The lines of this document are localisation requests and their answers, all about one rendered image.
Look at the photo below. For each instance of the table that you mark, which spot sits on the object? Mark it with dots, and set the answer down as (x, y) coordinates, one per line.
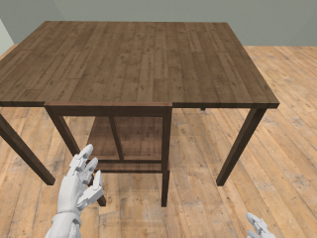
(191, 64)

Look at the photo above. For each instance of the chair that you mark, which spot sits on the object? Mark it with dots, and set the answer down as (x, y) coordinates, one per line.
(128, 137)

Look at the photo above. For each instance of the robot left forearm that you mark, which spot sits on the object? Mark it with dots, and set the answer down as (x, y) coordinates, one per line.
(65, 225)

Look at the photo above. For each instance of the left robot hand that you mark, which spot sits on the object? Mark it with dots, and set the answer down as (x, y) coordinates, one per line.
(74, 184)

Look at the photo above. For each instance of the right robot hand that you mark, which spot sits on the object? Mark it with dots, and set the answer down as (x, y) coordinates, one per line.
(260, 227)

